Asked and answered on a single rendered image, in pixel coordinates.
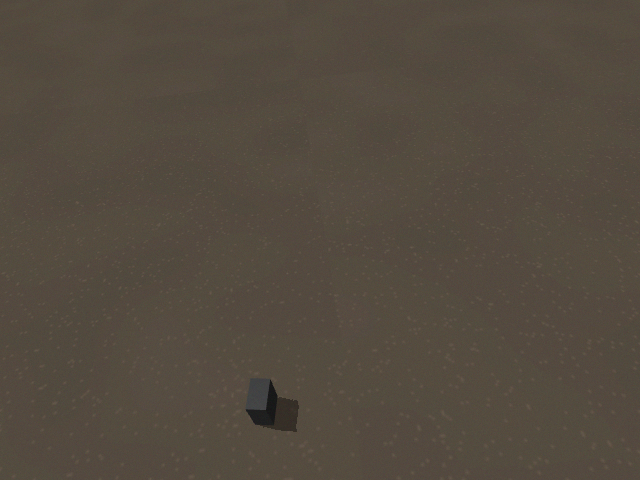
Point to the carton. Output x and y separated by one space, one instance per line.
261 401

